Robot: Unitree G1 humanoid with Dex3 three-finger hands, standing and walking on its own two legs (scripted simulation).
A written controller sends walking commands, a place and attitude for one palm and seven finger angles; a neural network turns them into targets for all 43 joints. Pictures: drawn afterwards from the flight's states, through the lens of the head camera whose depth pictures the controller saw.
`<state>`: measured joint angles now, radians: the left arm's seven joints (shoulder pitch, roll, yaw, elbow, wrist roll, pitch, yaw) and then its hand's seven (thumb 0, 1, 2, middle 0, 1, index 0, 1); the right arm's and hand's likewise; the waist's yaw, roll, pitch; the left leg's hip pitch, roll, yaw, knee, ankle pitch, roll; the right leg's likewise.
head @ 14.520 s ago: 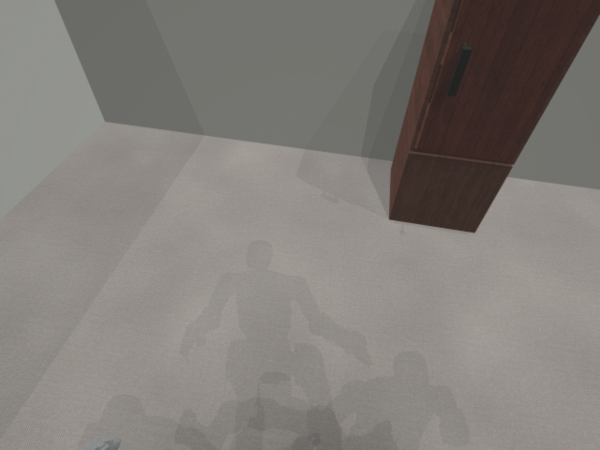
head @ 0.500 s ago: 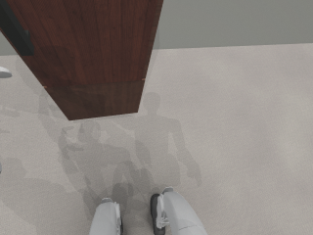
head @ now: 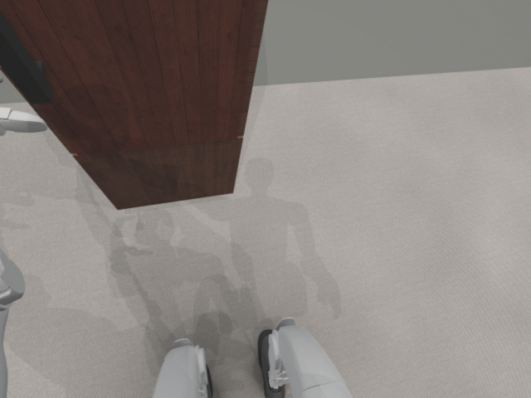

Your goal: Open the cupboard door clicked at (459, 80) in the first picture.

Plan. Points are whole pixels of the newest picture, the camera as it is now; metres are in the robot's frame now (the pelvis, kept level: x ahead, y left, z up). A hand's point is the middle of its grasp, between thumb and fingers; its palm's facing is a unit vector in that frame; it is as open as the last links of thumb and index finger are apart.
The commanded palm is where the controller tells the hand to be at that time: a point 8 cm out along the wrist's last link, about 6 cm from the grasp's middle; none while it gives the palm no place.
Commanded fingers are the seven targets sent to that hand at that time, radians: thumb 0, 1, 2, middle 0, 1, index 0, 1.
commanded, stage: slide the fingers in behind the handle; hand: left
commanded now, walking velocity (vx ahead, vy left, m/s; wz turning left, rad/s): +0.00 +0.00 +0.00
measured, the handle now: (13, 43) +0.58 +0.27 +0.07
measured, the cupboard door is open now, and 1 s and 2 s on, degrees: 0 0 2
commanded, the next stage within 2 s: close the thumb around the handle in 0.92 s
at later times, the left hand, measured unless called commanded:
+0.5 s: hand (27, 78) +0.53 +0.25 +0.07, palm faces +0.09 -1.00 -0.02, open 13.9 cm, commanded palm +0.51 +0.27 +0.06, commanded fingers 0.00 -0.50 0.30 -0.30 -1.20 -0.30 -1.20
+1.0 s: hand (31, 80) +0.53 +0.25 +0.07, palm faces +0.09 -1.00 -0.01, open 14.0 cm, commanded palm +0.51 +0.27 +0.06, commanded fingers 0.00 -0.50 0.30 -0.30 -1.20 -0.30 -1.20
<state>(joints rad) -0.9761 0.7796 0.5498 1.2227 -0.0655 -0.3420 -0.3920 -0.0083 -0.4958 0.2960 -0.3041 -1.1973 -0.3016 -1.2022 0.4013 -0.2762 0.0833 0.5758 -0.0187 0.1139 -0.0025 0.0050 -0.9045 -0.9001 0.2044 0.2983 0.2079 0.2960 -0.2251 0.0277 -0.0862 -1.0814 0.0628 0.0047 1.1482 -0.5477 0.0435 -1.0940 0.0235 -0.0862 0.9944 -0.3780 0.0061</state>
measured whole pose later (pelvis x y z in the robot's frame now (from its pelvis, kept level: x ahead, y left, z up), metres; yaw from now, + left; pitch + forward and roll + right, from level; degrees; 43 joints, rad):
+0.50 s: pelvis +0.01 +0.00 +0.00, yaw +1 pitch +26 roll -5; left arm -0.95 0.66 0.48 1.19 -0.07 -0.38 -0.30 -0.01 -0.50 0.30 -0.30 -1.20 -0.31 -1.21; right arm 0.40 -0.26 0.06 0.59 -0.03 0.12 0.01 0.00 -0.91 -0.90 0.20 0.30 0.21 0.30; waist -0.21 0.03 -0.09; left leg -1.04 0.06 0.00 1.13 -0.55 0.04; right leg -1.06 0.02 -0.08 0.99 -0.39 0.01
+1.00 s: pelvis +0.00 +0.00 +0.00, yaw +1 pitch +26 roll -5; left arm -0.96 0.65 0.48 1.20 -0.08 -0.40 -0.31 -0.01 -0.50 0.30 -0.30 -1.20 -0.30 -1.20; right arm 0.39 -0.28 0.06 0.61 -0.03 0.11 0.00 0.01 -0.91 -0.90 0.20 0.30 0.21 0.30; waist -0.20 0.03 -0.10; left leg -1.05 0.05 0.01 1.13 -0.55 0.04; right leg -1.07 0.02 -0.08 1.00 -0.39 0.00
